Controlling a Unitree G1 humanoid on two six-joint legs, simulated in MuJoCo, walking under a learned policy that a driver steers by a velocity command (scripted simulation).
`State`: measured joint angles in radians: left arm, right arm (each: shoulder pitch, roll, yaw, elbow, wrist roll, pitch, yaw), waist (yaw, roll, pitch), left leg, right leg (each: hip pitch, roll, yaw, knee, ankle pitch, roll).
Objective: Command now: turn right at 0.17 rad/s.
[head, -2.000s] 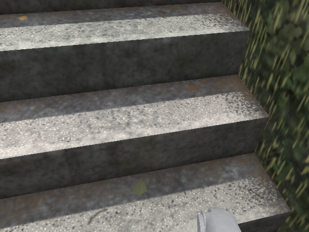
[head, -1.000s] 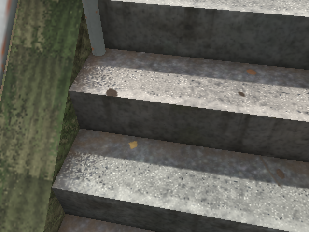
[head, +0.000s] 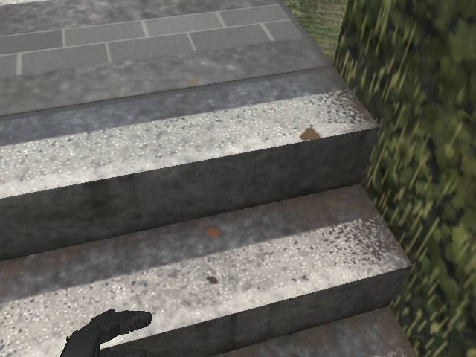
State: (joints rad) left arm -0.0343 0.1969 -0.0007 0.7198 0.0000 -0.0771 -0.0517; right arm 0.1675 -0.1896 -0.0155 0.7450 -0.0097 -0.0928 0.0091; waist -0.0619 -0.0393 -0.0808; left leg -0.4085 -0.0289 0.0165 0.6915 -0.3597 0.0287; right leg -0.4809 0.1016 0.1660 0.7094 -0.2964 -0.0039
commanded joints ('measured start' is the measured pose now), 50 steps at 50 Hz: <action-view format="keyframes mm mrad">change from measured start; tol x8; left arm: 1 74 32 20 -6 -10 17 -1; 16 38 2 -5 37 -6 -15 20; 17 207 47 35 55 -3 16 71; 50 464 14 51 52 8 96 147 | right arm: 1 -266 29 40 -128 25 -25 84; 16 -198 60 21 -112 -17 13 96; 17 -75 23 10 -76 25 10 -35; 19 -99 25 17 -67 15 1 -87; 50 144 -25 -26 116 -8 65 -79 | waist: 1 166 83 -112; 11 60 77 -60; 50 59 39 100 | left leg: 1 147 179 -289 -150 457 95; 3 216 156 -227 -201 314 2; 16 363 136 -144 -177 346 23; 17 336 172 -129 -215 567 73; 19 311 145 -120 -201 604 69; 31 191 132 -166 -349 54 96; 48 169 101 -136 -330 30 96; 50 167 113 -165 -387 -98 106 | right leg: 1 69 -109 12 -75 67 56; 5 -90 -96 -6 -126 56 -11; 16 -110 -119 5 -160 72 11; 17 57 -163 42 -218 306 -24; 19 110 -158 38 -217 370 -25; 29 97 -154 5 -273 137 -36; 50 86 -147 21 -322 2 -79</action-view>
